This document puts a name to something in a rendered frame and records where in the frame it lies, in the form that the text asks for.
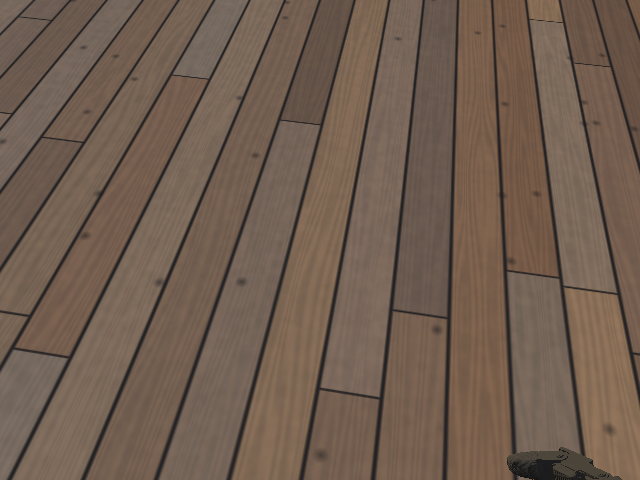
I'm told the robot right hand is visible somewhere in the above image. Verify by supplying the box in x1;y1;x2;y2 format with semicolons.
507;447;622;480

